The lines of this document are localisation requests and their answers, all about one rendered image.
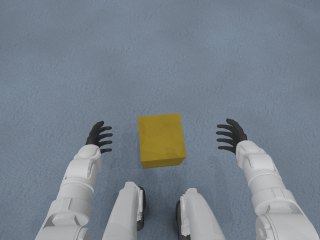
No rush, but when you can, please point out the robot right forearm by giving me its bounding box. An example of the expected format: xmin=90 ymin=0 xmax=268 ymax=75
xmin=235 ymin=140 xmax=320 ymax=240

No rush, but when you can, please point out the robot right hand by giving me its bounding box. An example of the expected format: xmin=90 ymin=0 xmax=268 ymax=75
xmin=216 ymin=118 xmax=248 ymax=155

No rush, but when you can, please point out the robot foot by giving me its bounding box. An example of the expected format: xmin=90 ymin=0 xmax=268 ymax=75
xmin=175 ymin=200 xmax=191 ymax=240
xmin=136 ymin=186 xmax=146 ymax=231

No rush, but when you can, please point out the left robot upper arm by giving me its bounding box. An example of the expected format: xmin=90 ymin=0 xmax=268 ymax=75
xmin=36 ymin=225 xmax=90 ymax=240

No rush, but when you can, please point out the robot left forearm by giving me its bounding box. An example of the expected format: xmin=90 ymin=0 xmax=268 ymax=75
xmin=35 ymin=144 xmax=102 ymax=240

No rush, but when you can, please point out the robot left hand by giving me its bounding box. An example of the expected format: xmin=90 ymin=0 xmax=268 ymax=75
xmin=85 ymin=121 xmax=113 ymax=154

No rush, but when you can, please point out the robot left foot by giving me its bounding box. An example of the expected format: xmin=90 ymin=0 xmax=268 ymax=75
xmin=136 ymin=186 xmax=146 ymax=231

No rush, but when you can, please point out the right robot upper arm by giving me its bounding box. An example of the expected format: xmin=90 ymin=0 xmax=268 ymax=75
xmin=255 ymin=213 xmax=318 ymax=240

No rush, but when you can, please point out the robot right foot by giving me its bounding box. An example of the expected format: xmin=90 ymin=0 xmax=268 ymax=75
xmin=175 ymin=200 xmax=191 ymax=240

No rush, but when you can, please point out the carton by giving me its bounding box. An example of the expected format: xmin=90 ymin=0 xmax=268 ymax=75
xmin=138 ymin=113 xmax=187 ymax=169

